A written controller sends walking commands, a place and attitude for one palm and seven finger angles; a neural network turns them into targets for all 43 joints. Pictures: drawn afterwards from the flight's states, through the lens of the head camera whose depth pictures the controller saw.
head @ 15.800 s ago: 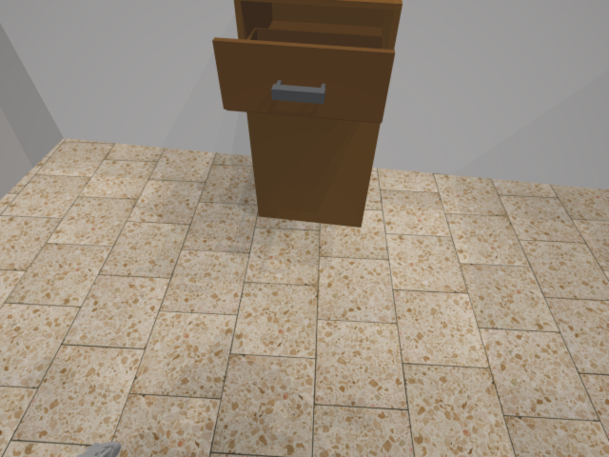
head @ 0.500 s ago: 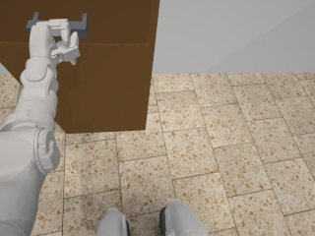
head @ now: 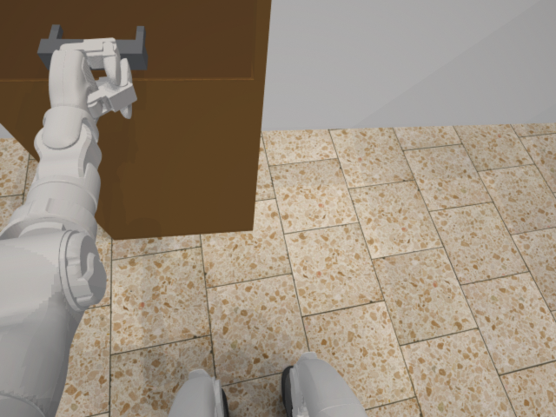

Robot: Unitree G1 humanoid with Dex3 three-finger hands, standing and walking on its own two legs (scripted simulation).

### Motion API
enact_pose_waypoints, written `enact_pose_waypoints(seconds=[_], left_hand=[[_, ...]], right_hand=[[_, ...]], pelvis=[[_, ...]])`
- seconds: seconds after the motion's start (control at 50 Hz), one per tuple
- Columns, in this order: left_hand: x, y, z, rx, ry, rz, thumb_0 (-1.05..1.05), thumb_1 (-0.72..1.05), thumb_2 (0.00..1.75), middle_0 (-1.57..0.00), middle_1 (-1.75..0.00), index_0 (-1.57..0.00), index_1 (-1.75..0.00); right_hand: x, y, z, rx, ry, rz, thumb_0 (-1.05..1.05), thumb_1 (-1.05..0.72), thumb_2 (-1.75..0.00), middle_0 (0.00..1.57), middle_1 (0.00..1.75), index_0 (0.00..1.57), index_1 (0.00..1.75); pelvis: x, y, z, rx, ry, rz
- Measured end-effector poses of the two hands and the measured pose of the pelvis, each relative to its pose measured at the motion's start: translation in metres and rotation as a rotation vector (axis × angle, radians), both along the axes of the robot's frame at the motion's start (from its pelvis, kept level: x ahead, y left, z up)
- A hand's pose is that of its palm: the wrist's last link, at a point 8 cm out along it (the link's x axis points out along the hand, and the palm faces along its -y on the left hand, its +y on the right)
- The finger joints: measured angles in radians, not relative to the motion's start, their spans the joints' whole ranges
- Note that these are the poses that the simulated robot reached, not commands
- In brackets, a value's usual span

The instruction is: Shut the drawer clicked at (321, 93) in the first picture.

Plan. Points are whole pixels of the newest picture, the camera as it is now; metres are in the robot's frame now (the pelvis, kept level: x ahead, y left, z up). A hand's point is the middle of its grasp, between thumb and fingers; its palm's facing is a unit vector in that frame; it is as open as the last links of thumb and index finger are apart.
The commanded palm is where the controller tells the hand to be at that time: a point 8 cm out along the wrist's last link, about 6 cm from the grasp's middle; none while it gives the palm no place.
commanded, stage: pull the fist back off the drawer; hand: left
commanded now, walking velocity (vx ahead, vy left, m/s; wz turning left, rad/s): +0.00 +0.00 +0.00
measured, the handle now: (97, 43) +0.63 +0.18 +0.10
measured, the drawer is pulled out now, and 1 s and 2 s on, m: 0.00 0.00 0.00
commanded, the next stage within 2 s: draw the hand back to the body in 0.26 s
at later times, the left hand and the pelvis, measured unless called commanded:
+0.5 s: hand (108, 99) +0.51 +0.15 +0.11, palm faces +0.01 -1.00 -0.03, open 3.3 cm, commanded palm +0.46 +0.20 +0.12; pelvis +0.05 -0.01 +0.02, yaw -2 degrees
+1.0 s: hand (32, 190) +0.36 +0.19 +0.16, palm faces +0.15 -0.97 -0.20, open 3.3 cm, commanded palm +0.32 +0.24 +0.18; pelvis +0.05 -0.01 +0.06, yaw +0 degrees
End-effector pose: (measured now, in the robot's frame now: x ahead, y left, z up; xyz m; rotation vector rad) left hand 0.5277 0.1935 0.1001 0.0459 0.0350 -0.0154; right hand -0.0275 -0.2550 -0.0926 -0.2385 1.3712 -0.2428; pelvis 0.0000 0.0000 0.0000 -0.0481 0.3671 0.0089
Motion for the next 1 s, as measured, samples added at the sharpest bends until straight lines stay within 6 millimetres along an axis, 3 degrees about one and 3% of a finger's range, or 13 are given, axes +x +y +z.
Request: enact_pose_waypoints(seconds=[0.18, 0.46, 0.62, 0.82, 0.88, 1.0], left_hand=[[-0.008, -0.006, -0.001, -0.018, -0.024, 0.01, 0.0, 0.81, 0.91, -1.4, -1.6, -1.4, -1.6], [-0.027, 0.012, 0.006, -0.018, -0.048, 0.029, 0.02, 0.9, 0.9, -1.4, -1.6, -1.4, -1.6], [-0.077, 0.023, 0.02, -0.019, -0.05, 0.015, 0.02, 0.9, 0.9, -1.4, -1.6, -1.4, -1.6], [-0.141, 0.038, 0.049, -0.01, -0.086, 0.019, 0.02, 0.9, 0.9, -1.4, -1.6, -1.4, -1.6], [-0.157, 0.04, 0.058, -0.009, -0.089, 0.011, 0.02, 0.9, 0.9, -1.4, -1.6, -1.4, -1.6], [-0.198, 0.044, 0.074, 0.167, -0.083, 0.153, 0.02, 0.9, 0.9, -1.4, -1.6, -1.4, -1.6]], right_hand=[[0.022, 0.003, 0.001, 0.037, -0.023, -0.032, 0.0, -0.91, -0.9, 0.2, 0.3, 0.2, 0.3], [0.094, -0.008, 0.007, 0.044, -0.142, -0.02, 0.0, -0.91, -0.9, 0.2, 0.3, 0.2, 0.3], [0.146, -0.006, 0.021, 0.068, -0.287, 0.012, 0.01, -0.91, -0.9, 0.2, 0.3, 0.2, 0.3], [0.218, 0.003, 0.047, 0.077, -0.53, 0.125, 0.01, -0.91, -0.9, 0.2, 0.3, 0.2, 0.3], [0.234, 0.009, 0.056, 0.087, -0.602, 0.154, 0.01, -0.91, -0.9, 0.2, 0.3, 0.2, 0.3], [0.252, 0.02, 0.072, 0.094, -0.661, 0.179, 0.01, -0.91, -0.9, 0.2, 0.3, 0.2, 0.3]], pelvis=[[0.017, -0.001, 0.008, 0.013, -0.023, -0.026], [0.045, -0.006, 0.021, 0.023, -0.068, -0.033], [0.058, -0.007, 0.035, 0.026, -0.138, -0.028], [0.056, -0.009, 0.044, 0.032, -0.239, 0.003], [0.054, -0.009, 0.046, 0.035, -0.266, 0.008], [0.05, -0.01, 0.056, 0.043, -0.335, -0.003]])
